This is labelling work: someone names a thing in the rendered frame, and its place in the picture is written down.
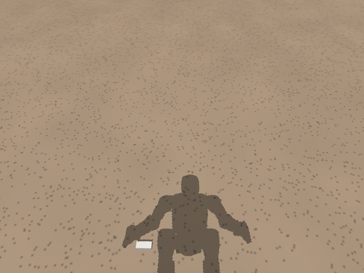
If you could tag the small box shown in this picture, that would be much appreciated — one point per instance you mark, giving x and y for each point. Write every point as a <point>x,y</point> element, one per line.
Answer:
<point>144,245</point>

